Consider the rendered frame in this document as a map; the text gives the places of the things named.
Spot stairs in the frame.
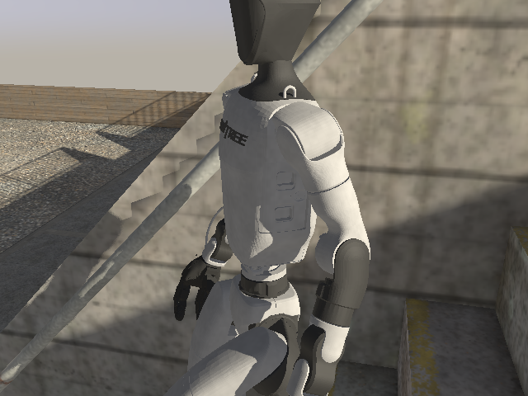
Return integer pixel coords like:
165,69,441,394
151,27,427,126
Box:
328,226,528,396

